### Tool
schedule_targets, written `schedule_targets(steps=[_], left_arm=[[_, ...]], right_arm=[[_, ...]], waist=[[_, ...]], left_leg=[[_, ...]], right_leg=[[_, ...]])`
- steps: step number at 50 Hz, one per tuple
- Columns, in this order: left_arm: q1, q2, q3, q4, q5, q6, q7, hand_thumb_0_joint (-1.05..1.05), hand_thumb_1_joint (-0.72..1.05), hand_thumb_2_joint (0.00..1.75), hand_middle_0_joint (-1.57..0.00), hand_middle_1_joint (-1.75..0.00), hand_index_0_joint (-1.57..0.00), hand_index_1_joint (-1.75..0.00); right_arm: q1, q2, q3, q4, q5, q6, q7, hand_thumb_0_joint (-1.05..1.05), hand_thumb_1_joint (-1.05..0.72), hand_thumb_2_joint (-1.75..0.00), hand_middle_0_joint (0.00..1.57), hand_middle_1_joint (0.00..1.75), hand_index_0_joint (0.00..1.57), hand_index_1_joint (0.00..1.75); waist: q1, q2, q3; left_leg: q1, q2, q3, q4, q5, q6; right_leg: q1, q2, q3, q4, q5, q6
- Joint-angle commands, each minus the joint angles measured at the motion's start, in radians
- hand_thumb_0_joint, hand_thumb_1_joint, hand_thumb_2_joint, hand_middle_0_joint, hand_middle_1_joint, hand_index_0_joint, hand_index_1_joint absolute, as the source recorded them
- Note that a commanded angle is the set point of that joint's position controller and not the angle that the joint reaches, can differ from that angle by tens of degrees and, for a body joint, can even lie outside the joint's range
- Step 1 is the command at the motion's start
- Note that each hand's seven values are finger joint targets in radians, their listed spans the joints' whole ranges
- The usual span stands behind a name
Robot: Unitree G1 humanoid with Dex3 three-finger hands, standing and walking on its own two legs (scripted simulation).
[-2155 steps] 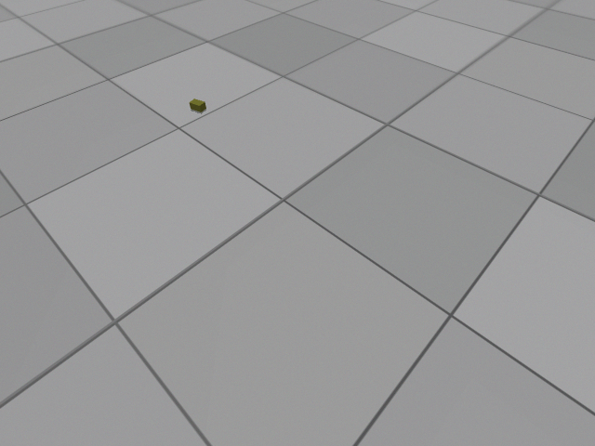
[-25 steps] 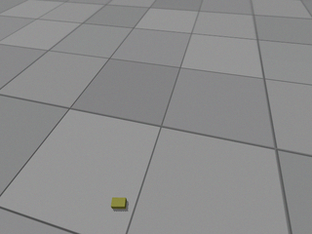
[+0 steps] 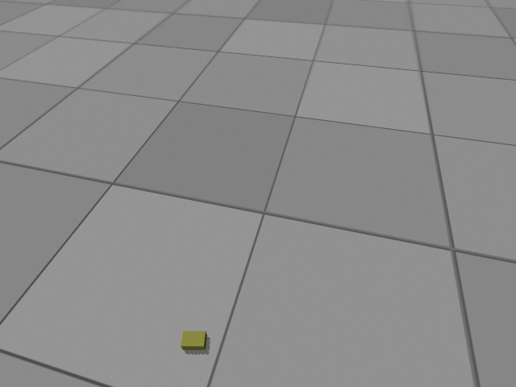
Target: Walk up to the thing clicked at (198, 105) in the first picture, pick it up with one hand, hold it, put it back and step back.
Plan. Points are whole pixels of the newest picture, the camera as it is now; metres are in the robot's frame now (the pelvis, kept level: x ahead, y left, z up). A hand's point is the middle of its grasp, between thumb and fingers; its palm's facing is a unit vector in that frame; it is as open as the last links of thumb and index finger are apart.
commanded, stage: stand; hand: left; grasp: from above
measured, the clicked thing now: (194, 340) +0.44 +0.27 -0.76
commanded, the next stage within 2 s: step back in 0.46 s
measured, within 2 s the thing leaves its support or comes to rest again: neither
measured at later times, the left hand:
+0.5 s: hand out of the picture +0.05 +0.25 -0.16, palm faces +0.00 -0.94 -0.35, open 7.4 cm
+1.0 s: hand out of the picture +0.04 +0.32 -0.18, palm faces -0.09 -0.94 -0.34, open 7.4 cm
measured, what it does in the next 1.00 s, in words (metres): walks backwards: left foot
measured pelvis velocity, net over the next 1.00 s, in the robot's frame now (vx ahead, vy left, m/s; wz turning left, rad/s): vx -0.10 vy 0.07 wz -0.06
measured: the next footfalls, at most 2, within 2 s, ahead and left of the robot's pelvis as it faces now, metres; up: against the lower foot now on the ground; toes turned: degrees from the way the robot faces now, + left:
left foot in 0.74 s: -0.04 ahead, +0.14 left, +0.00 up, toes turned -2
right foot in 1.18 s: -0.12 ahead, -0.05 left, +0.00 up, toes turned -2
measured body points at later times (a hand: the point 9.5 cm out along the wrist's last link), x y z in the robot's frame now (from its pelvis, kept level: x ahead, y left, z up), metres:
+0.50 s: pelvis -0.02 +0.00 +0.00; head +0.00 -0.01 +0.45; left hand +0.05 +0.30 -0.13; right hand +0.04 -0.30 -0.14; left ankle -0.01 +0.15 -0.75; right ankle +0.01 -0.12 -0.75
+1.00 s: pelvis -0.10 +0.07 -0.01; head -0.01 +0.09 +0.43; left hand +0.05 +0.36 -0.16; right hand -0.03 -0.25 -0.12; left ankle -0.08 +0.14 -0.75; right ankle -0.13 -0.07 -0.69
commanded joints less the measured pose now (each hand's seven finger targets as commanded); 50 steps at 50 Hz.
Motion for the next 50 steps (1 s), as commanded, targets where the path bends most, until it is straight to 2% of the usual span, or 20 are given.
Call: schedule_targets(steps=[1,10,20,22,23,26,29,32,34,35,36,37,38,39,40,41,43,45,49,50], left_arm=[[-0.037,0.208,0.041,-0.06,0.0,-0.018,0.011,0.0,0.9,0.9,-0.2,-0.3,-0.2,-0.3],[-0.038,0.218,0.04,-0.068,0.006,-0.017,0.006,0.0,0.9,0.9,-0.2,-0.3,-0.2,-0.3],[-0.027,0.232,0.037,-0.071,0.005,-0.022,0.003,0.0,0.9,0.9,-0.2,-0.3,-0.2,-0.3],[-0.031,0.231,0.036,-0.074,0.001,-0.023,0.002,0.0,0.9,0.9,-0.2,-0.3,-0.2,-0.3],[-0.009,0.306,0.085,-0.086,-0.014,-0.013,0.006,0.0,0.9,0.9,-0.2,-0.3,-0.2,-0.3],[0.007,0.325,0.1,-0.125,-0.016,-0.006,0.015,0.0,0.9,0.9,-0.2,-0.3,-0.2,-0.3],[-0.064,0.329,0.11,-0.202,0.008,0.0,0.02,0.0,0.9,0.9,-0.2,-0.3,-0.2,-0.3],[-0.117,0.3,0.101,-0.257,0.016,0.012,0.021,0.0,0.9,0.9,-0.2,-0.3,-0.2,-0.3],[-0.124,0.291,0.093,-0.281,0.013,0.024,0.023,0.0,0.9,0.9,-0.2,-0.3,-0.2,-0.3],[-0.11,0.283,0.086,-0.285,0.006,0.035,0.021,0.0,0.9,0.9,-0.2,-0.3,-0.2,-0.3],[-0.095,0.248,0.081,-0.297,-0.007,0.044,0.018,0.0,0.9,0.9,-0.2,-0.3,-0.2,-0.3],[-0.094,0.215,0.073,-0.311,-0.018,0.049,0.022,0.0,0.9,0.9,-0.2,-0.3,-0.2,-0.3],[-0.069,0.204,0.077,-0.3,-0.014,0.06,0.03,0.0,0.9,0.9,-0.2,-0.3,-0.2,-0.3],[-0.038,0.209,0.073,-0.307,-0.007,0.061,0.036,0.0,0.9,0.9,-0.2,-0.3,-0.2,-0.3],[-0.041,0.222,0.075,-0.295,-0.002,0.062,0.043,0.0,0.9,0.9,-0.2,-0.3,-0.2,-0.3],[-0.056,0.244,0.082,-0.287,-0.001,0.065,0.043,0.0,0.9,0.9,-0.2,-0.3,-0.2,-0.3],[0.005,0.239,0.078,-0.283,-0.017,0.067,0.036,0.0,0.9,0.9,-0.2,-0.3,-0.2,-0.3],[0.028,0.244,0.086,-0.286,-0.006,0.063,0.033,0.0,0.9,0.9,-0.2,-0.3,-0.2,-0.3],[0.008,0.229,0.086,-0.323,0.002,0.054,0.028,0.0,0.9,0.9,-0.2,-0.3,-0.2,-0.3],[0.006,0.23,0.088,-0.324,0.001,0.054,0.028,0.0,0.9,0.9,-0.2,-0.3,-0.2,-0.3]], right_arm=[[-0.026,-0.198,-0.031,-0.056,0.002,-0.019,-0.008,0.0,-0.9,-0.9,0.2,0.3,0.2,0.3],[-0.016,-0.205,-0.036,-0.055,-0.001,-0.016,-0.002,0.0,-0.9,-0.9,0.2,0.3,0.2,0.3],[-0.012,-0.201,-0.038,-0.058,0.0,-0.017,0.005,0.0,-0.9,-0.9,0.2,0.3,0.2,0.3],[-0.003,-0.202,-0.036,-0.055,0.0,-0.017,0.005,0.0,-0.9,-0.9,0.2,0.3,0.2,0.3],[-0.048,-0.26,-0.05,-0.077,0.006,0.0,0.009,0.0,-0.9,-0.9,0.2,0.3,0.2,0.3],[0.001,-0.217,-0.049,-0.104,0.021,0.014,0.007,0.0,-0.9,-0.9,0.2,0.3,0.2,0.3],[0.059,-0.22,-0.066,-0.128,0.015,0.041,0.012,0.0,-0.9,-0.9,0.2,0.3,0.2,0.3],[0.114,-0.226,-0.072,-0.148,0.025,0.045,0.016,0.0,-0.9,-0.9,0.2,0.3,0.2,0.3],[0.126,-0.229,-0.074,-0.163,0.018,0.037,0.013,0.0,-0.9,-0.9,0.2,0.3,0.2,0.3],[0.118,-0.23,-0.075,-0.166,0.008,0.03,0.01,0.0,-0.9,-0.9,0.2,0.3,0.2,0.3],[0.102,-0.26,-0.083,-0.175,-0.008,0.024,0.005,0.0,-0.9,-0.9,0.2,0.3,0.2,0.3],[0.095,-0.334,-0.104,-0.183,-0.022,0.02,0.002,0.0,-0.9,-0.9,0.2,0.3,0.2,0.3],[0.087,-0.338,-0.106,-0.192,-0.029,0.017,-0.003,0.0,-0.9,-0.9,0.2,0.3,0.2,0.3],[0.077,-0.368,-0.11,-0.218,-0.021,0.015,-0.006,0.0,-0.9,-0.9,0.2,0.3,0.2,0.3],[0.049,-0.366,-0.114,-0.232,-0.02,0.016,-0.01,0.0,-0.9,-0.9,0.2,0.3,0.2,0.3],[0.015,-0.34,-0.109,-0.247,-0.02,0.016,-0.015,0.0,-0.9,-0.9,0.2,0.3,0.2,0.3],[-0.031,-0.283,-0.094,-0.261,-0.025,0.013,-0.026,0.0,-0.9,-0.9,0.2,0.3,0.2,0.3],[-0.003,-0.265,-0.096,-0.269,-0.01,0.009,-0.032,0.0,-0.9,-0.9,0.2,0.3,0.2,0.3],[0.068,-0.255,-0.103,-0.277,-0.001,0.012,-0.039,0.0,-0.9,-0.9,0.2,0.3,0.2,0.3],[0.073,-0.263,-0.107,-0.281,-0.001,0.013,-0.038,0.0,-0.9,-0.9,0.2,0.3,0.2,0.3]], waist=[[0.001,-0.009,-0.081],[-0.003,-0.013,-0.038],[-0.002,-0.019,-0.05],[-0.005,-0.022,-0.061],[0.004,-0.035,0.037],[-0.01,-0.101,-0.043],[-0.021,-0.203,-0.107],[-0.048,-0.222,-0.134],[-0.051,-0.193,-0.15],[-0.05,-0.139,-0.143],[-0.039,0.006,-0.129],[-0.033,0.176,-0.119],[-0.017,0.136,-0.106],[-0.032,0.167,-0.121],[-0.036,0.179,-0.112],[-0.029,0.167,-0.086],[0.019,0.144,-0.099],[0.009,0.123,-0.13],[-0.038,0.092,-0.119],[-0.045,0.098,-0.12]], left_leg=[[-0.018,0.091,-0.046,-0.047,0.188,0.047],[-0.048,0.084,-0.045,-0.067,0.047,0.048],[-0.057,0.082,-0.048,-0.066,0.031,0.049],[-0.052,0.084,-0.047,-0.061,0.053,0.051],[-0.125,0.057,-0.05,0.07,0.176,0.07],[-0.131,-0.02,0.024,0.262,0.11,0.056],[-0.18,-0.081,0.002,0.569,-0.329,0.074],[-0.182,-0.041,-0.032,0.51,-0.295,0.084],[-0.172,-0.035,-0.005,0.322,-0.136,0.073],[-0.143,-0.022,0.002,0.167,0.045,0.072],[-0.125,0.064,-0.112,0.066,0.27,0.077],[-0.043,0.191,-0.288,0.039,0.527,0.116],[-0.004,0.228,-0.313,0.067,0.626,0.159],[-0.019,0.286,-0.342,0.082,0.696,0.21],[-0.075,0.301,-0.368,0.049,0.604,0.214],[-0.099,0.262,-0.301,0.042,0.558,0.195],[0.015,0.145,-0.149,0.114,0.617,0.107],[0.09,0.162,-0.163,0.142,0.615,0.139],[0.158,0.156,-0.142,0.151,0.604,0.119],[0.156,0.18,-0.157,0.15,0.595,0.147]], right_leg=[[0.033,-0.107,0.081,-0.04,0.186,-0.023],[-0.019,-0.1,0.097,-0.077,0.009,-0.024],[-0.016,-0.104,0.108,-0.08,-0.018,-0.03],[-0.004,-0.107,0.112,-0.073,0.027,-0.03],[-0.082,-0.11,0.142,-0.008,0.248,-0.038],[-0.068,-0.199,0.203,-0.015,0.388,-0.136],[-0.122,-0.321,0.288,-0.016,0.363,-0.26],[-0.135,-0.282,0.227,0.069,0.365,-0.225],[-0.103,-0.228,0.186,0.17,0.355,-0.166],[-0.111,-0.182,0.16,0.23,0.312,-0.131],[-0.157,-0.088,0.113,0.335,0.198,-0.083],[-0.3,0.055,0.082,0.478,-0.072,-0.049],[-0.378,0.123,0.155,0.572,-0.384,-0.042],[-0.386,0.125,0.199,0.658,-0.454,-0.036],[-0.382,0.127,0.235,0.736,-0.439,-0.035],[-0.367,0.123,0.252,0.784,-0.399,-0.041],[-0.442,0.123,0.245,0.776,-0.275,-0.036],[-0.429,0.116,0.217,0.786,-0.258,-0.017],[-0.413,0.096,0.178,0.601,-0.258,0.011],[-0.396,0.086,0.173,0.569,-0.275,0.013]])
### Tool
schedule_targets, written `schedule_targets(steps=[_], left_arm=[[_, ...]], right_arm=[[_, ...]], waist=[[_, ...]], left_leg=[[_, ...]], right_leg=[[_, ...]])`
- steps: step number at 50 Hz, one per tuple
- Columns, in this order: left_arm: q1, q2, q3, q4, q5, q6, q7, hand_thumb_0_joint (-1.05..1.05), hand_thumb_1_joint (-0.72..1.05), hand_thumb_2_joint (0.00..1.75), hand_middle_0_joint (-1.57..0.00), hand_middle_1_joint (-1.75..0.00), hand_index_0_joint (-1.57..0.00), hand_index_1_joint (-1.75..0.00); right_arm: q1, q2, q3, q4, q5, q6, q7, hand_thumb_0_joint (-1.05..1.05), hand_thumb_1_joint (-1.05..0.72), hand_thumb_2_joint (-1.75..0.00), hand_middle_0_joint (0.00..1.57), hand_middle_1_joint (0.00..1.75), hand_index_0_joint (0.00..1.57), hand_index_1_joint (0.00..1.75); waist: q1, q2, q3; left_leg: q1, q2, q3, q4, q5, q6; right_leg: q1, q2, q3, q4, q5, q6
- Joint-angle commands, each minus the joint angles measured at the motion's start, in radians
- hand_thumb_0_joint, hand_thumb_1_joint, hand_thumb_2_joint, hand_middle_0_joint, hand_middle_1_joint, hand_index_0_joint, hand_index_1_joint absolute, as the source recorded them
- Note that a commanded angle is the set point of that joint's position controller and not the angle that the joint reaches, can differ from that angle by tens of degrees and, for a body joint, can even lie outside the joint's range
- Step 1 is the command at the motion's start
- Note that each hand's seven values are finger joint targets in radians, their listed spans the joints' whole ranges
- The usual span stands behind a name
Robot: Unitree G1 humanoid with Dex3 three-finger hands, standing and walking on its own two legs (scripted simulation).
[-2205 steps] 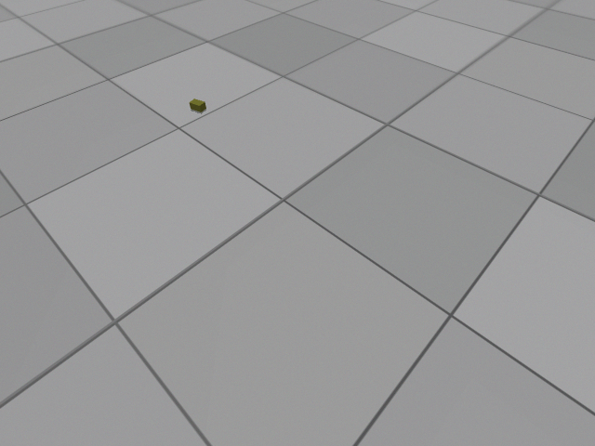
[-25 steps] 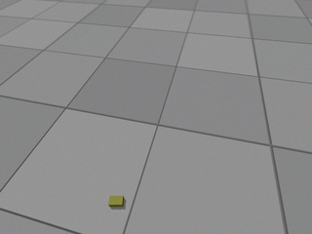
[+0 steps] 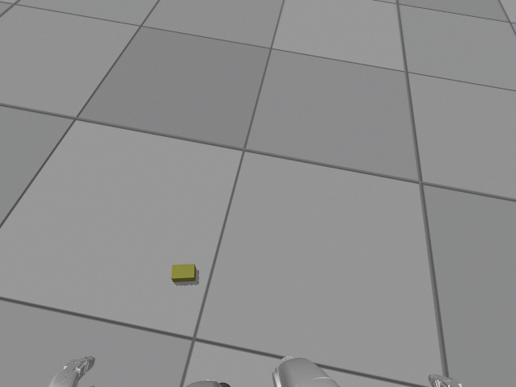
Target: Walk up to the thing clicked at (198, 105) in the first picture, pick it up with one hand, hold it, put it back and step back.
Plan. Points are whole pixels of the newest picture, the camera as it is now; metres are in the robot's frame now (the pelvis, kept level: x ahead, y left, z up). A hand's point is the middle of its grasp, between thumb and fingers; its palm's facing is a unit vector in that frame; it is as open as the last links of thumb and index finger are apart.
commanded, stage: step back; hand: left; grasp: from above
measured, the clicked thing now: (183, 273) +0.53 +0.23 -0.75
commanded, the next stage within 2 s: none
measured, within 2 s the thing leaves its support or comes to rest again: neither
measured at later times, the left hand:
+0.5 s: hand out of the picture +0.01 +0.23 -0.13, palm faces -0.01 -0.91 -0.41, open 7.4 cm
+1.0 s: hand out of the picture -0.21 +0.24 -0.17, palm faces -0.04 -0.91 -0.42, open 7.4 cm
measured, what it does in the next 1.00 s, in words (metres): walks backwards: right foot, then left foot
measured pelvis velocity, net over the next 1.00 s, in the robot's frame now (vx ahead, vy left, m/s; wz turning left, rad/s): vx -0.29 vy -0.05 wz -0.06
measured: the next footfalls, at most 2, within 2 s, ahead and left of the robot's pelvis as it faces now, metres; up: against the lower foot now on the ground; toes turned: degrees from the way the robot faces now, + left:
right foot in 0.18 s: -0.01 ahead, -0.12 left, +0.00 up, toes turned +1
left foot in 0.62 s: -0.15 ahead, +0.11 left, +0.00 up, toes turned -1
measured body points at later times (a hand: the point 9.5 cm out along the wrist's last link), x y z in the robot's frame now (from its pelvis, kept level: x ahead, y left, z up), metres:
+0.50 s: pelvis -0.12 -0.03 +0.00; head -0.05 -0.04 +0.44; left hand +0.01 +0.28 -0.11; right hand -0.03 -0.35 -0.13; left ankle -0.17 +0.12 -0.67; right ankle -0.05 -0.12 -0.73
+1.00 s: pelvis -0.29 -0.05 -0.02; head -0.22 -0.04 +0.42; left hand -0.21 +0.29 -0.14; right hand -0.15 -0.36 -0.12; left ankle -0.19 +0.10 -0.73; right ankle -0.33 -0.18 -0.74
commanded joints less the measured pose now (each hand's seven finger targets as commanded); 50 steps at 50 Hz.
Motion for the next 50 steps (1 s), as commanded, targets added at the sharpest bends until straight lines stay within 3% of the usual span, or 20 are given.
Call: schedule_targets(steps=[1,7,10,11,13,14,18,25,28,30,31,32,33,34,36,37,40,44,48,50], left_arm=[[0.026,0.164,0.062,-0.081,0.009,-0.018,0.01,0.0,0.9,0.9,-0.2,-0.3,-0.2,-0.3],[0.101,0.167,0.07,-0.065,0.023,-0.027,-0.005,0.0,0.9,0.9,-0.2,-0.3,-0.2,-0.3],[0.185,0.172,0.078,-0.041,0.029,-0.035,-0.009,0.0,0.9,0.9,-0.2,-0.3,-0.2,-0.3],[0.158,0.2,0.084,-0.057,0.027,-0.034,-0.012,0.0,0.9,0.9,-0.2,-0.3,-0.2,-0.3],[0.075,0.276,0.1,-0.115,0.032,-0.037,-0.017,0.0,0.9,0.9,-0.2,-0.3,-0.2,-0.3],[0.039,0.276,0.1,-0.145,0.037,-0.043,-0.013,0.0,0.9,0.9,-0.2,-0.3,-0.2,-0.3],[-0.013,0.196,0.087,-0.175,0.031,-0.047,0.002,0.0,0.9,0.9,-0.2,-0.3,-0.2,-0.3],[0.109,0.19,0.09,-0.197,0.037,-0.029,0.002,0.0,0.9,0.9,-0.2,-0.3,-0.2,-0.3],[0.078,0.209,0.087,-0.211,0.031,-0.014,-0.005,0.0,0.9,0.9,-0.2,-0.3,-0.2,-0.3],[0.049,0.217,0.082,-0.223,0.021,-0.003,-0.013,0.0,0.9,0.9,-0.2,-0.3,-0.2,-0.3],[0.059,0.191,0.076,-0.231,0.019,-0.001,-0.018,0.0,0.9,0.9,-0.2,-0.3,-0.2,-0.3],[0.046,0.163,0.069,-0.238,0.019,-0.006,-0.018,0.0,0.9,0.9,-0.2,-0.3,-0.2,-0.3],[-0.034,0.204,0.097,-0.247,0.031,-0.011,-0.006,0.0,0.9,0.9,-0.2,-0.3,-0.2,-0.3],[-0.026,0.225,0.106,-0.227,0.039,-0.008,-0.005,0.0,0.9,0.9,-0.2,-0.3,-0.2,-0.3],[0.062,0.185,0.104,-0.182,0.017,-0.005,-0.014,0.0,0.9,0.9,-0.2,-0.3,-0.2,-0.3],[0.108,0.18,0.102,-0.167,0.008,-0.004,-0.016,0.0,0.9,0.9,-0.2,-0.3,-0.2,-0.3],[0.134,0.172,0.103,-0.153,0.014,-0.004,-0.019,0.0,0.9,0.9,-0.2,-0.3,-0.2,-0.3],[0.106,0.16,0.086,-0.177,0.017,-0.02,-0.015,0.0,0.9,0.9,-0.2,-0.3,-0.2,-0.3],[0.188,0.148,0.078,-0.111,0.018,-0.036,-0.018,0.0,0.9,0.9,-0.2,-0.3,-0.2,-0.3],[0.251,0.186,0.088,-0.065,0.032,-0.043,-0.018,0.0,0.9,0.9,-0.2,-0.3,-0.2,-0.3]], right_arm=[[0.065,-0.255,-0.069,-0.078,0.005,-0.018,-0.017,0.0,-0.9,-0.9,0.2,0.3,0.2,0.3],[0.004,-0.287,-0.074,-0.113,0.007,-0.017,-0.004,0.0,-0.9,-0.9,0.2,0.3,0.2,0.3],[-0.059,-0.28,-0.069,-0.125,0.018,-0.014,0.002,0.0,-0.9,-0.9,0.2,0.3,0.2,0.3],[-0.06,-0.273,-0.071,-0.13,0.021,-0.013,0.005,0.0,-0.9,-0.9,0.2,0.3,0.2,0.3],[-0.067,-0.222,-0.06,-0.118,0.023,-0.004,0.003,0.0,-0.9,-0.9,0.2,0.3,0.2,0.3],[-0.04,-0.232,-0.06,-0.115,0.015,0.0,0.004,0.0,-0.9,-0.9,0.2,0.3,0.2,0.3],[0.046,-0.229,-0.044,-0.077,0.025,-0.004,0.007,0.0,-0.9,-0.9,0.2,0.3,0.2,0.3],[0.062,-0.216,-0.029,-0.124,0.02,-0.02,-0.01,0.0,-0.9,-0.9,0.2,0.3,0.2,0.3],[0.125,-0.213,-0.041,-0.097,0.009,-0.019,-0.004,0.0,-0.9,-0.9,0.2,0.3,0.2,0.3],[0.182,-0.23,-0.055,-0.072,0.0,-0.019,0.0,0.0,-0.9,-0.9,0.2,0.3,0.2,0.3],[0.172,-0.274,-0.067,-0.082,-0.007,-0.019,0.002,0.0,-0.9,-0.9,0.2,0.3,0.2,0.3],[0.132,-0.362,-0.086,-0.099,-0.021,-0.019,0.007,0.0,-0.9,-0.9,0.2,0.3,0.2,0.3],[0.06,-0.441,-0.101,-0.128,-0.02,-0.017,0.012,0.0,-0.9,-0.9,0.2,0.3,0.2,0.3],[-0.03,-0.42,-0.096,-0.147,-0.02,-0.03,0.003,0.0,-0.9,-0.9,0.2,0.3,0.2,0.3],[-0.077,-0.316,-0.056,-0.164,-0.034,-0.039,0.001,0.0,-0.9,-0.9,0.2,0.3,0.2,0.3],[-0.084,-0.287,-0.051,-0.166,-0.027,-0.04,-0.002,0.0,-0.9,-0.9,0.2,0.3,0.2,0.3],[-0.013,-0.276,-0.058,-0.153,-0.015,-0.038,0.0,0.0,-0.9,-0.9,0.2,0.3,0.2,0.3],[0.044,-0.293,-0.068,-0.161,-0.005,-0.031,-0.006,0.0,-0.9,-0.9,0.2,0.3,0.2,0.3],[0.022,-0.322,-0.072,-0.174,-0.005,-0.005,0.001,0.0,-0.9,-0.9,0.2,0.3,0.2,0.3],[-0.019,-0.294,-0.061,-0.187,0.013,0.009,0.005,0.0,-0.9,-0.9,0.2,0.3,0.2,0.3]], waist=[[-0.035,0.165,-0.268],[-0.008,0.161,-0.281],[0.039,0.072,-0.292],[0.032,-0.019,-0.266],[0.046,-0.237,-0.162],[0.043,-0.208,-0.142],[0.011,-0.051,-0.163],[0.066,-0.117,-0.306],[0.032,-0.138,-0.321],[-0.005,-0.083,-0.305],[-0.006,0.034,-0.293],[-0.013,0.241,-0.245],[-0.059,0.33,-0.18],[-0.018,0.285,-0.135],[0.048,0.154,-0.148],[0.076,0.142,-0.154],[0.042,0.172,-0.182],[-0.007,0.243,-0.243],[0.009,0.277,-0.31],[0.042,0.205,-0.324]], left_leg=[[0.36,0.275,-0.263,-0.052,0.648,0.06],[0.186,0.305,-0.293,-0.081,0.424,0.081],[0.028,0.28,-0.266,-0.039,0.275,0.063],[-0.048,0.197,-0.2,0.03,0.157,0.026],[-0.072,-0.051,-0.067,0.385,-0.274,-0.077],[-0.094,-0.063,-0.146,0.552,-0.36,-0.083],[-0.152,-0.105,-0.199,0.653,-0.239,-0.084],[-0.199,-0.006,-0.122,0.261,-0.283,-0.103],[-0.049,0.002,-0.064,0.024,-0.15,-0.081],[0.081,0.009,-0.06,-0.119,0.058,-0.054],[0.115,0.116,-0.207,-0.15,-0.005,-0.008],[0.128,0.33,-0.499,-0.231,0.002,0.085],[-0.117,0.475,-0.622,-0.297,0.013,0.23],[-0.218,0.499,-0.632,-0.297,0.053,0.249],[-0.125,0.324,-0.355,-0.198,0.31,0.16],[-0.067,0.267,-0.274,-0.17,0.34,0.115],[0.092,0.238,-0.247,-0.123,0.342,0.113],[0.237,0.3,-0.26,-0.05,0.435,0.177],[0.171,0.258,-0.23,0.04,0.407,0.13],[-0.002,0.201,-0.201,0.102,0.259,0.048]], right_leg=[[-0.069,-0.049,-0.014,-0.156,-0.032,0.015],[0.114,-0.071,-0.089,-0.355,0.03,-0.028],[0.261,-0.096,-0.054,-0.469,0.257,-0.073],[0.235,-0.166,0.065,-0.482,0.305,-0.136],[0.055,-0.432,0.367,-0.713,0.323,-0.308],[0.01,-0.475,0.411,-0.732,0.373,-0.339],[0.1,-0.311,0.138,-0.643,0.55,-0.234],[0.473,-0.32,0.105,-0.532,0.687,-0.228],[0.393,-0.299,0.085,-0.502,0.582,-0.191],[0.234,-0.272,0.069,-0.493,0.398,-0.126],[0.116,-0.207,0.035,-0.439,0.227,-0.081],[-0.099,-0.063,-0.054,-0.271,-0.04,-0.031],[-0.037,-0.009,-0.04,-0.014,-0.189,0.001],[0.009,-0.023,0.054,0.183,-0.163,-0.005],[-0.028,0.023,0.068,0.266,-0.066,-0.015],[-0.072,0.033,0.061,0.279,-0.023,-0.022],[-0.122,0.028,0.043,0.239,-0.005,0.016],[-0.076,-0.059,-0.009,-0.083,-0.088,0.043],[0.136,-0.075,-0.126,-0.524,0.067,0.013],[0.294,-0.099,-0.1,-0.635,0.259,-0.025]])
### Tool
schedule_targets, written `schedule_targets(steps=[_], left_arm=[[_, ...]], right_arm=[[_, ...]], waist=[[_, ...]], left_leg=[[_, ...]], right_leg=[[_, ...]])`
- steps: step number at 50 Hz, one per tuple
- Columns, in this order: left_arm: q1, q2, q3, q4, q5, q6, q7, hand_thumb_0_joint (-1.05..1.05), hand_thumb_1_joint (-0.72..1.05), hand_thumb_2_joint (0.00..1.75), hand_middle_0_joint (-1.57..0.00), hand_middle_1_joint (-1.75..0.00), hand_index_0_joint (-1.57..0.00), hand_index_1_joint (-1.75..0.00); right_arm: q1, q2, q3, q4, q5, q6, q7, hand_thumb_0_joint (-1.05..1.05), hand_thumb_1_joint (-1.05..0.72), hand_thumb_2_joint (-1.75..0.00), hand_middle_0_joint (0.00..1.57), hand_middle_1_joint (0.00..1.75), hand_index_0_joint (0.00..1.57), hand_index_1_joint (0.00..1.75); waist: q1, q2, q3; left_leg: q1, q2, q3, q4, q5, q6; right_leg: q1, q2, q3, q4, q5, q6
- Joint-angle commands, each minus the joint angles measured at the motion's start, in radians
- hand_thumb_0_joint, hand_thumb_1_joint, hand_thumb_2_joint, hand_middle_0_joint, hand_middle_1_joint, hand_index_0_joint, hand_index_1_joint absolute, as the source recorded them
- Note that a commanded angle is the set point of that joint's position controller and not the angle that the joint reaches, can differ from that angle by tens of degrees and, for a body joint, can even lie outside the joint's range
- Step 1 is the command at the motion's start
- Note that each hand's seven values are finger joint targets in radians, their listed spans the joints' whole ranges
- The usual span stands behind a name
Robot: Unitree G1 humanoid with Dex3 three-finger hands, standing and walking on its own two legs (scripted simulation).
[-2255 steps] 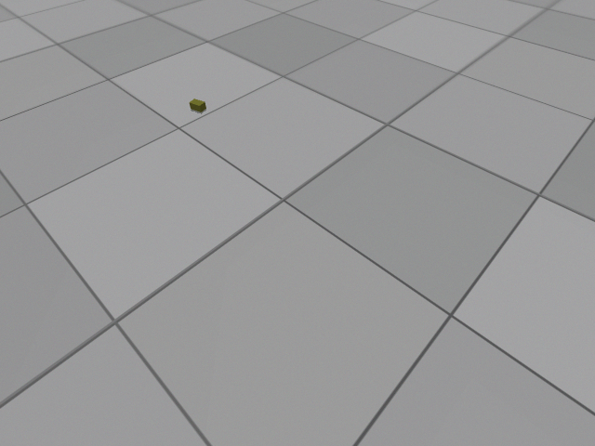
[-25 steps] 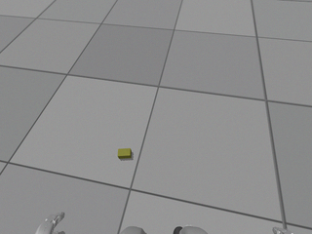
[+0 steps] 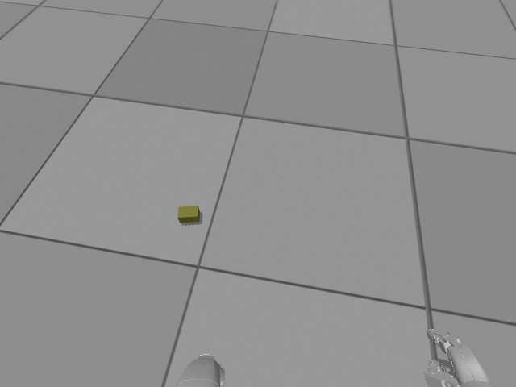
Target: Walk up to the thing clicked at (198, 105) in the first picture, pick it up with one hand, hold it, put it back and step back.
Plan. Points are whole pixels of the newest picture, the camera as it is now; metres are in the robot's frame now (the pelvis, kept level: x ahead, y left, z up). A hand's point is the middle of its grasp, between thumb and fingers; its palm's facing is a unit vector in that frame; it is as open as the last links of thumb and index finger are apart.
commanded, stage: step back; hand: left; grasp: from above
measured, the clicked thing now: (189, 214) +0.80 +0.32 -0.73
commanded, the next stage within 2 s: stand in 1.82 s
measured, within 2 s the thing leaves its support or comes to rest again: neither
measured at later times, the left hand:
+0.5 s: hand out of the picture -0.05 +0.24 -0.13, palm faces +0.07 -0.93 -0.36, open 7.4 cm
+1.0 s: hand out of the picture -0.25 +0.22 -0.12, palm faces +0.14 -0.88 -0.45, open 7.4 cm
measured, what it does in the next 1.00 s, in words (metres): walks backwards: left foot, then right foot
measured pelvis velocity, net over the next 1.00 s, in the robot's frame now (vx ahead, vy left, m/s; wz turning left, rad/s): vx -0.27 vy -0.07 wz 0.14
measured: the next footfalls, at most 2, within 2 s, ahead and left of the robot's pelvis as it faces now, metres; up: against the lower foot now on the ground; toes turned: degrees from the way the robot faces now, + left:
left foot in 0.32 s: -0.10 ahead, +0.10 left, +0.00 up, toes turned +3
right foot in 0.66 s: -0.20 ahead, -0.19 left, +0.00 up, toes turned +4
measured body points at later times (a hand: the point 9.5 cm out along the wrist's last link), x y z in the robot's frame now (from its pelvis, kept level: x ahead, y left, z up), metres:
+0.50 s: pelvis -0.16 -0.04 +0.02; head -0.11 -0.01 +0.46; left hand -0.06 +0.28 -0.11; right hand -0.06 -0.33 -0.10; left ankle -0.14 +0.09 -0.72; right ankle -0.16 -0.17 -0.63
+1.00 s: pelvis -0.27 -0.07 +0.01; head -0.25 -0.09 +0.46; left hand -0.25 +0.27 -0.09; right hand -0.19 -0.38 -0.13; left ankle -0.29 +0.07 -0.71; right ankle -0.24 -0.19 -0.72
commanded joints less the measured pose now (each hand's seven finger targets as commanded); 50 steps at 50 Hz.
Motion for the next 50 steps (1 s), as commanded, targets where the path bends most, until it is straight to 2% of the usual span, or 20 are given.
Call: schedule_targets(steps=[1,2,3,7,13,16,18,19,20,23,29,32,33,34,35,36,39,45,48,50], left_arm=[[0.109,0.222,0.065,-0.037,0.028,-0.041,0.005,0.0,0.9,0.9,-0.2,-0.3,-0.2,-0.3],[0.026,0.328,0.087,-0.074,0.021,-0.03,0.002,0.0,0.9,0.9,-0.2,-0.3,-0.2,-0.3],[-0.057,0.365,0.09,-0.116,0.025,-0.032,0.008,0.0,0.9,0.9,-0.2,-0.3,-0.2,-0.3],[-0.147,0.198,0.056,-0.136,0.027,-0.037,0.021,0.0,0.9,0.9,-0.2,-0.3,-0.2,-0.3],[-0.04,0.179,0.051,-0.147,0.028,-0.02,0.038,0.0,0.9,0.9,-0.2,-0.3,-0.2,-0.3],[-0.068,0.162,0.032,-0.17,0.001,0.005,0.027,0.0,0.9,0.9,-0.2,-0.3,-0.2,-0.3],[-0.022,0.098,0.016,-0.171,-0.009,0.008,0.025,0.0,0.9,0.9,-0.2,-0.3,-0.2,-0.3],[-0.109,0.153,0.031,-0.182,0.0,0.008,0.039,0.0,0.9,0.9,-0.2,-0.3,-0.2,-0.3],[-0.129,0.189,0.038,-0.166,0.003,0.009,0.038,0.0,0.9,0.9,-0.2,-0.3,-0.2,-0.3],[-0.038,0.161,0.036,-0.121,-0.015,0.007,0.022,0.0,0.9,0.9,-0.2,-0.3,-0.2,-0.3],[-0.04,0.133,0.02,-0.093,-0.004,-0.041,0.013,0.0,0.9,0.9,-0.2,-0.3,-0.2,-0.3],[0.085,0.128,0.028,0.008,0.006,-0.067,0.021,0.0,0.9,0.9,-0.2,-0.3,-0.2,-0.3],[0.094,0.183,0.045,0.028,0.021,-0.075,0.024,0.0,0.9,0.9,-0.2,-0.3,-0.2,-0.3],[0.084,0.274,0.065,0.011,0.032,-0.08,0.025,0.0,0.9,0.9,-0.2,-0.3,-0.2,-0.3],[-0.015,0.354,0.078,-0.033,0.033,-0.075,0.026,0.0,0.9,0.9,-0.2,-0.3,-0.2,-0.3],[-0.109,0.349,0.074,-0.055,0.033,-0.075,0.028,0.0,0.9,0.9,-0.2,-0.3,-0.2,-0.3],[-0.144,0.216,0.047,-0.036,0.02,-0.091,0.027,0.0,0.9,0.9,-0.2,-0.3,-0.2,-0.3],[0.018,0.234,0.065,0.006,0.029,-0.106,0.016,0.0,0.9,0.9,-0.2,-0.3,-0.2,-0.3],[0.002,0.244,0.057,0.008,0.022,-0.098,0.007,0.0,0.9,0.9,-0.2,-0.3,-0.2,-0.3],[-0.037,0.234,0.041,0.004,0.016,-0.088,0.002,0.0,0.9,0.9,-0.2,-0.3,-0.2,-0.3]], right_arm=[[0.029,-0.203,-0.058,-0.071,0.024,0.013,-0.008,0.0,-0.9,-0.9,0.2,0.3,0.2,0.3],[-0.011,-0.174,-0.059,-0.089,0.028,0.013,-0.025,0.0,-0.9,-0.9,0.2,0.3,0.2,0.3],[0.012,-0.222,-0.079,-0.071,0.027,0.017,-0.033,0.0,-0.9,-0.9,0.2,0.3,0.2,0.3],[0.093,-0.189,-0.056,-0.006,0.036,0.005,-0.017,0.0,-0.9,-0.9,0.2,0.3,0.2,0.3],[0.115,-0.151,-0.04,-0.018,0.014,-0.021,-0.024,0.0,-0.9,-0.9,0.2,0.3,0.2,0.3],[0.201,-0.168,-0.062,0.028,-0.003,-0.028,-0.024,0.0,-0.9,-0.9,0.2,0.3,0.2,0.3],[0.12,-0.312,-0.092,0.002,-0.018,-0.022,-0.019,0.0,-0.9,-0.9,0.2,0.3,0.2,0.3],[0.115,-0.396,-0.105,-0.018,-0.012,-0.022,-0.018,0.0,-0.9,-0.9,0.2,0.3,0.2,0.3],[0.073,-0.359,-0.104,-0.017,-0.01,-0.028,-0.025,0.0,-0.9,-0.9,0.2,0.3,0.2,0.3],[0.008,-0.233,-0.059,-0.035,-0.013,-0.025,-0.029,0.0,-0.9,-0.9,0.2,0.3,0.2,0.3],[0.075,-0.231,-0.065,-0.015,-0.011,-0.005,-0.009,0.0,-0.9,-0.9,0.2,0.3,0.2,0.3],[0.05,-0.241,-0.064,-0.006,0.0,0.021,0.002,0.0,-0.9,-0.9,0.2,0.3,0.2,0.3],[0.071,-0.183,-0.046,-0.008,0.004,0.024,0.004,0.0,-0.9,-0.9,0.2,0.3,0.2,0.3],[0.077,-0.125,-0.026,-0.033,0.011,0.019,0.003,0.0,-0.9,-0.9,0.2,0.3,0.2,0.3],[0.01,-0.181,-0.051,-0.041,0.002,0.024,-0.012,0.0,-0.9,-0.9,0.2,0.3,0.2,0.3],[0.018,-0.235,-0.074,-0.01,0.007,0.023,-0.01,0.0,-0.9,-0.9,0.2,0.3,0.2,0.3],[0.095,-0.205,-0.057,0.056,0.018,0.012,0.007,0.0,-0.9,-0.9,0.2,0.3,0.2,0.3],[0.053,-0.196,-0.051,0.058,-0.01,-0.021,0.026,0.0,-0.9,-0.9,0.2,0.3,0.2,0.3],[0.066,-0.191,-0.057,0.079,-0.014,-0.036,0.036,0.0,-0.9,-0.9,0.2,0.3,0.2,0.3],[0.148,-0.178,-0.063,0.119,-0.007,-0.045,0.038,0.0,-0.9,-0.9,0.2,0.3,0.2,0.3]], waist=[[-0.013,-0.022,-0.292],[0.019,-0.28,-0.227],[0.015,-0.334,-0.157],[-0.05,-0.16,-0.15],[0.006,-0.199,-0.255],[-0.027,-0.128,-0.293],[0.014,0.21,-0.285],[-0.07,0.287,-0.271],[-0.055,0.229,-0.212],[0.012,0.136,-0.212],[-0.053,0.216,-0.253],[-0.005,0.176,-0.285],[-0.011,0.053,-0.267],[-0.008,-0.195,-0.225],[0.03,-0.166,-0.173],[0.004,-0.186,-0.092],[-0.056,-0.071,-0.077],[0.041,-0.167,-0.131],[0.028,-0.187,-0.123],[-0.018,-0.147,-0.156]], left_leg=[[-0.022,-0.026,-0.114,0.093,0.004,0.088],[-0.078,-0.169,-0.054,0.3,-0.377,0.034],[0.006,-0.122,-0.133,0.48,-0.423,0.02],[-0.039,-0.198,-0.131,0.537,-0.264,0.027],[-0.048,-0.095,-0.045,0.004,-0.29,0.021],[0.204,-0.086,-0.026,-0.356,0.114,0.039],[0.39,0.233,-0.431,-0.297,0.432,0.184],[0.177,0.377,-0.558,-0.313,0.399,0.338],[0.082,0.365,-0.52,-0.32,0.358,0.345],[0.182,0.15,-0.184,-0.218,0.476,0.236],[0.322,0.132,-0.162,-0.157,0.222,0.242],[0.189,0.086,-0.108,-0.02,0.075,0.179],[0.025,0.023,-0.093,0.085,-0.094,0.132],[-0.205,-0.12,-0.078,0.199,-0.344,0.062],[-0.088,-0.091,-0.191,0.305,-0.386,0.027],[0.019,-0.064,-0.203,0.389,-0.342,0.025],[-0.083,-0.138,-0.183,0.394,-0.176,0.022],[-0.13,-0.078,-0.12,0.11,-0.276,-0.002],[0.018,-0.072,-0.045,-0.051,-0.331,0.015],[0.209,-0.105,0.015,-0.236,-0.166,0.036]], right_leg=[[0.133,-0.148,0.204,-0.263,0.258,-0.092],[-0.083,-0.342,0.394,-0.348,0.198,-0.256],[-0.29,-0.441,0.519,-0.402,0.166,-0.332],[-0.13,-0.207,0.111,-0.227,0.452,-0.213],[0.239,-0.228,0.123,-0.073,0.691,-0.209],[0.096,-0.173,0.075,0.07,0.59,-0.137],[-0.314,0.065,-0.049,0.301,-0.133,-0.055],[-0.225,0.035,0.056,0.462,-0.259,-0.037],[-0.181,0.017,0.118,0.555,-0.218,-0.038],[-0.256,0.085,0.097,0.617,-0.087,-0.039],[-0.155,-0.004,-0.036,0.047,-0.079,-0.005],[0.087,0.032,-0.105,-0.33,0.131,-0.037],[0.164,-0.029,0.063,-0.308,0.117,-0.056],[0.156,-0.229,0.394,-0.358,-0.022,-0.116],[-0.171,-0.414,0.534,-0.428,-0.231,-0.268],[-0.356,-0.433,0.566,-0.472,-0.339,-0.288],[-0.126,-0.21,0.185,-0.341,-0.043,-0.162],[0.108,-0.262,0.255,-0.365,-0.265,-0.209],[0.018,-0.285,0.215,-0.354,-0.192,-0.217],[-0.049,-0.232,0.108,-0.275,-0.076,-0.171]])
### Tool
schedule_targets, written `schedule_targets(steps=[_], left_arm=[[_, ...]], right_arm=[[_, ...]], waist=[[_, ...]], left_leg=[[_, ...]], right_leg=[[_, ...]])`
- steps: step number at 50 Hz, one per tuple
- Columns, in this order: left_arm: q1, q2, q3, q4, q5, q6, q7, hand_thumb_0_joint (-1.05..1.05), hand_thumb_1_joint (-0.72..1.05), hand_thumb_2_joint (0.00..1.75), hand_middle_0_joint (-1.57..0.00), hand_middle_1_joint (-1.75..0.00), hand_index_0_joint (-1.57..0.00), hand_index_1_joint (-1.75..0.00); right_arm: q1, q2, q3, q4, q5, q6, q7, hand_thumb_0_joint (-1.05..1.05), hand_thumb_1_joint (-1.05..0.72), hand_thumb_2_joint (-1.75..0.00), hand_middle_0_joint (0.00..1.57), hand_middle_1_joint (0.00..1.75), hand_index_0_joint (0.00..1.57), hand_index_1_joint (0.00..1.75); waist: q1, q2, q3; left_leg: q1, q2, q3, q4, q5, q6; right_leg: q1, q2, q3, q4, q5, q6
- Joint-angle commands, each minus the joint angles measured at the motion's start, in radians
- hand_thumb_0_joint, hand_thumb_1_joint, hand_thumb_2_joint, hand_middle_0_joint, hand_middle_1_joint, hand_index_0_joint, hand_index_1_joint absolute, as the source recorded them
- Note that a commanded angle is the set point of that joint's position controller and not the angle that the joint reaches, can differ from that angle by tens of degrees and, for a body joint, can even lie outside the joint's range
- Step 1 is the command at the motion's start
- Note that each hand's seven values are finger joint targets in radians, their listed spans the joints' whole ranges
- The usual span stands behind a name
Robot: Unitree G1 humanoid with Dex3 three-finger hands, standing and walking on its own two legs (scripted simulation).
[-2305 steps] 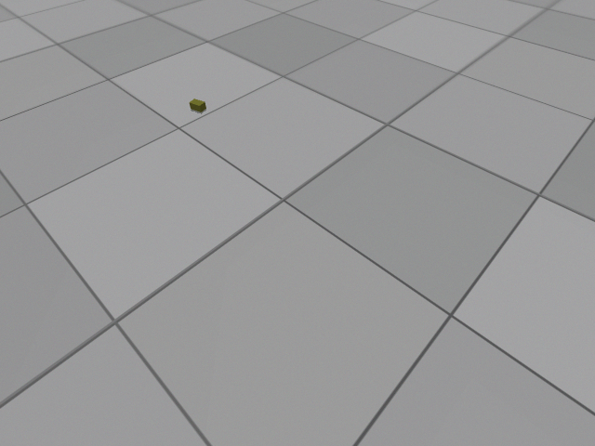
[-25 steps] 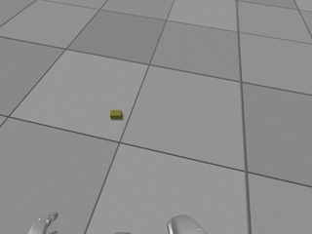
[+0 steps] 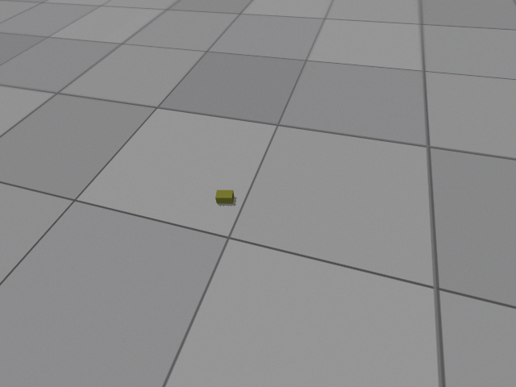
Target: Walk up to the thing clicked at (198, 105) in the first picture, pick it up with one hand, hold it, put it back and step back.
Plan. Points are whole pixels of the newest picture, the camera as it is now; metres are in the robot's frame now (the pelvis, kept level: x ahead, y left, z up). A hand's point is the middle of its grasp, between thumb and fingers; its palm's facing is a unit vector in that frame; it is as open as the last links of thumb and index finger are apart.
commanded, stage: step back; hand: left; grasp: from above
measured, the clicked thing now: (224, 196) +1.11 +0.24 -0.74
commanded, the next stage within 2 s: stand in 0.82 s
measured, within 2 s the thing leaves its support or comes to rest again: neither
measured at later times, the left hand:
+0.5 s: hand out of the picture +0.14 +0.25 -0.13, palm faces -0.01 -0.92 -0.38, open 7.4 cm
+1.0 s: hand (116, 378) +0.18 +0.28 -0.14, palm faces -0.02 -0.94 -0.33, open 7.4 cm
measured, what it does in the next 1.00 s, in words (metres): steps on the spot: right foot, then left foot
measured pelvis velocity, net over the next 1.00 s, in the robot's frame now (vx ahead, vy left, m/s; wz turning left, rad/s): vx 0.07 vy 0.03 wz -0.02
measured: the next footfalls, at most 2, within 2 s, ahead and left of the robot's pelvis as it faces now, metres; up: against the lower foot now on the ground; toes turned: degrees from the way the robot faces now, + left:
right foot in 0.34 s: +0.12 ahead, -0.12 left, +0.00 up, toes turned -4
left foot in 0.62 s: +0.10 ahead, +0.15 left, +0.00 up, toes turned +0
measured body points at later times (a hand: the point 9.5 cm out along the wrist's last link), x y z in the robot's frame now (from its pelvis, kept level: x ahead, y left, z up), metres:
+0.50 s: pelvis +0.04 -0.01 +0.00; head +0.06 -0.03 +0.45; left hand +0.14 +0.29 -0.11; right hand +0.10 -0.32 -0.13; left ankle +0.02 +0.14 -0.70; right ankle +0.08 -0.11 -0.73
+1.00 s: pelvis +0.07 +0.03 +0.02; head +0.08 +0.04 +0.47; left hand +0.18 +0.33 -0.12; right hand +0.18 -0.27 -0.11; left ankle +0.06 +0.15 -0.73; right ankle +0.08 -0.11 -0.73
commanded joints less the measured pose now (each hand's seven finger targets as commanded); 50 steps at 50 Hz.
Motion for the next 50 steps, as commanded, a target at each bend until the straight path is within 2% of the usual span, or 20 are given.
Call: schedule_targets(steps=[1,2,3,4,5,9,13,16,17,19,20,21,24,28,30,32,33,34,39,50], left_arm=[[-0.069,0.232,0.043,-0.079,-0.008,-0.005,0.007,0.0,0.9,0.9,-0.2,-0.3,-0.2,-0.3],[-0.067,0.191,0.029,-0.085,-0.011,-0.003,0.007,0.0,0.9,0.9,-0.2,-0.3,-0.2,-0.3],[-0.112,0.146,0.014,-0.096,-0.027,-0.006,0.006,0.0,0.9,0.9,-0.2,-0.3,-0.2,-0.3],[-0.158,0.233,0.043,-0.082,-0.021,-0.001,0.012,0.0,0.9,0.9,-0.2,-0.3,-0.2,-0.3],[-0.139,0.25,0.045,-0.082,-0.018,-0.005,0.009,0.0,0.9,0.9,-0.2,-0.3,-0.2,-0.3],[-0.067,0.197,0.033,-0.045,-0.021,-0.017,-0.003,0.0,0.9,0.9,-0.2,-0.3,-0.2,-0.3],[-0.074,0.177,0.031,-0.037,-0.021,-0.023,-0.005,0.0,0.9,0.9,-0.2,-0.3,-0.2,-0.3],[0.01,0.17,0.037,0.022,-0.021,-0.034,0.009,0.0,0.9,0.9,-0.2,-0.3,-0.2,-0.3],[0.025,0.192,0.046,0.03,-0.015,-0.037,0.018,0.0,0.9,0.9,-0.2,-0.3,-0.2,-0.3],[-0.015,0.296,0.061,0.001,-0.006,-0.044,0.027,0.0,0.9,0.9,-0.2,-0.3,-0.2,-0.3],[-0.102,0.311,0.061,-0.024,-0.007,-0.041,0.021,0.0,0.9,0.9,-0.2,-0.3,-0.2,-0.3],[-0.146,0.283,0.055,-0.037,-0.007,-0.039,0.02,0.0,0.9,0.9,-0.2,-0.3,-0.2,-0.3],[-0.146,0.233,0.039,-0.019,-0.01,-0.042,0.021,0.0,0.9,0.9,-0.2,-0.3,-0.2,-0.3],[-0.162,0.229,0.034,-0.013,-0.021,-0.036,0.019,0.0,0.9,0.9,-0.2,-0.3,-0.2,-0.3],[-0.187,0.214,0.026,-0.013,-0.029,-0.023,0.017,0.0,0.9,0.9,-0.2,-0.3,-0.2,-0.3],[-0.18,0.168,0.01,-0.019,-0.04,-0.018,0.018,0.0,0.9,0.9,-0.2,-0.3,-0.2,-0.3],[-0.185,0.154,0.005,-0.013,-0.048,-0.013,0.017,0.0,0.9,0.9,-0.2,-0.3,-0.2,-0.3],[-0.166,0.167,0.009,0.02,-0.048,-0.011,0.019,0.0,0.9,0.9,-0.2,-0.3,-0.2,-0.3],[-0.182,0.201,0.01,0.046,-0.042,-0.026,0.022,0.0,0.9,0.9,-0.2,-0.3,-0.2,-0.3],[-0.201,0.165,-0.033,0.124,-0.039,-0.012,0.013,0.0,0.9,0.9,-0.2,-0.3,-0.2,-0.3]], right_arm=[[-0.002,-0.158,-0.051,-0.067,0.004,-0.066,-0.004,0.0,-0.9,-0.9,0.2,0.3,0.2,0.3],[0.029,-0.187,-0.064,-0.055,-0.002,-0.07,-0.009,0.0,-0.9,-0.9,0.2,0.3,0.2,0.3],[0.038,-0.276,-0.079,-0.061,-0.004,-0.072,-0.013,0.0,-0.9,-0.9,0.2,0.3,0.2,0.3],[0.038,-0.322,-0.087,-0.07,-0.001,-0.071,-0.011,0.0,-0.9,-0.9,0.2,0.3,0.2,0.3],[-0.003,-0.315,-0.086,-0.083,0.002,-0.07,-0.011,0.0,-0.9,-0.9,0.2,0.3,0.2,0.3],[-0.01,-0.218,-0.063,-0.087,0.004,-0.09,-0.017,0.0,-0.9,-0.9,0.2,0.3,0.2,0.3],[-0.055,-0.22,-0.062,-0.108,0.006,-0.078,-0.016,0.0,-0.9,-0.9,0.2,0.3,0.2,0.3],[-0.122,-0.157,-0.03,-0.126,0.027,-0.06,-0.019,0.0,-0.9,-0.9,0.2,0.3,0.2,0.3],[-0.107,-0.109,-0.013,-0.131,0.034,-0.058,-0.023,0.0,-0.9,-0.9,0.2,0.3,0.2,0.3],[-0.077,-0.091,-0.006,-0.129,0.035,-0.049,-0.036,0.0,-0.9,-0.9,0.2,0.3,0.2,0.3],[-0.028,-0.15,-0.027,-0.091,0.028,-0.041,-0.041,0.0,-0.9,-0.9,0.2,0.3,0.2,0.3],[-0.009,-0.161,-0.029,-0.071,0.027,-0.045,-0.039,0.0,-0.9,-0.9,0.2,0.3,0.2,0.3],[-0.035,-0.138,-0.02,-0.045,0.027,-0.047,-0.031,0.0,-0.9,-0.9,0.2,0.3,0.2,0.3],[-0.02,-0.119,-0.013,-0.021,0.019,-0.059,-0.034,0.0,-0.9,-0.9,0.2,0.3,0.2,0.3],[-0.014,-0.115,-0.02,0.005,0.011,-0.065,-0.036,0.0,-0.9,-0.9,0.2,0.3,0.2,0.3],[-0.04,-0.157,-0.031,0.006,0.006,-0.07,-0.042,0.0,-0.9,-0.9,0.2,0.3,0.2,0.3],[-0.111,-0.19,-0.029,-0.011,0.008,-0.073,-0.041,0.0,-0.9,-0.9,0.2,0.3,0.2,0.3],[-0.184,-0.198,-0.024,-0.014,0.018,-0.069,-0.035,0.0,-0.9,-0.9,0.2,0.3,0.2,0.3],[-0.163,-0.147,-0.004,0.025,0.022,-0.07,-0.037,0.0,-0.9,-0.9,0.2,0.3,0.2,0.3],[-0.234,-0.147,0.007,0.047,0.038,-0.08,-0.031,0.0,-0.9,-0.9,0.2,0.3,0.2,0.3]], waist=[[-0.028,-0.17,-0.056],[-0.048,-0.067,-0.083],[-0.073,0.144,-0.067],[-0.09,0.077,0.011],[-0.067,0.07,0.059],[-0.043,0.098,0.019],[-0.043,0.156,-0.004],[0.025,0.065,-0.048],[0.039,-0.014,-0.075],[0.024,-0.198,-0.099],[-0.005,-0.156,-0.064],[-0.025,-0.149,-0.025],[-0.011,-0.175,-0.024],[-0.023,-0.224,-0.098],[-0.045,-0.197,-0.104],[-0.031,-0.091,-0.148],[-0.008,-0.038,-0.137],[0.017,-0.007,-0.108],[-0.016,-0.021,-0.156],[-0.021,-0.018,-0.117]], left_leg=[[0.154,-0.039,0.081,-0.313,0.17,0.038],[0.264,0.049,-0.079,-0.337,0.109,0.068],[0.246,0.245,-0.435,-0.45,-0.172,0.167],[0.088,0.328,-0.529,-0.495,-0.363,0.258],[0.034,0.342,-0.509,-0.499,-0.35,0.28],[0.195,0.217,-0.253,-0.393,0.187,0.195],[0.088,0.211,-0.161,-0.339,0.278,0.205],[-0.08,0.135,-0.053,-0.158,0.314,0.127],[-0.157,0.099,-0.034,-0.073,0.258,0.087],[-0.214,-0.027,0.005,0.175,-0.107,0.029],[-0.114,0.01,-0.027,0.229,-0.142,0.024],[-0.089,0.03,-0.022,0.195,-0.126,0.025],[-0.105,0.029,-0.022,0.152,-0.027,0.035],[-0.002,0.025,0.08,-0.071,0.075,0.017],[0.097,0.013,0.094,-0.243,0.267,0.019],[0.174,0.127,-0.041,-0.261,0.481,0.056],[0.075,0.19,-0.12,-0.284,0.417,0.097],[0.007,0.196,-0.105,-0.263,0.337,0.119],[0.076,0.121,0.005,-0.221,0.549,0.051],[0.174,0.149,-0.008,-0.364,0.62,0.039]], right_leg=[[-0.024,-0.141,0.188,-0.146,-0.089,-0.098],[-0.151,-0.09,0.129,-0.013,-0.06,-0.065],[-0.312,0.048,0.011,0.178,-0.191,-0.008],[-0.299,0.018,0.078,0.297,-0.252,-0.013],[-0.281,-0.001,0.099,0.33,-0.242,-0.02],[-0.29,-0.01,0.075,0.223,-0.124,-0.005],[-0.111,0.014,0.024,0.061,-0.081,-0.002],[0.19,0.055,-0.003,-0.172,0.128,-0.004],[0.286,0.007,0.079,-0.186,0.166,-0.019],[0.195,-0.332,0.532,-0.355,-0.024,-0.168],[0.046,-0.375,0.571,-0.352,-0.136,-0.235],[-0.009,-0.349,0.513,-0.334,-0.096,-0.242],[0.018,-0.237,0.326,-0.297,0.038,-0.157],[0.065,-0.203,0.214,-0.187,0.352,-0.134],[0.025,-0.165,0.157,-0.122,0.37,-0.093],[-0.02,-0.102,0.112,-0.052,0.321,-0.032],[0.019,-0.04,0.078,-0.066,0.152,-0.007],[0.075,-0.025,0.063,-0.096,0.042,-0.005],[0.161,-0.103,0.122,-0.125,0.401,-0.034],[0.203,-0.088,0.091,-0.251,0.394,-0.001]])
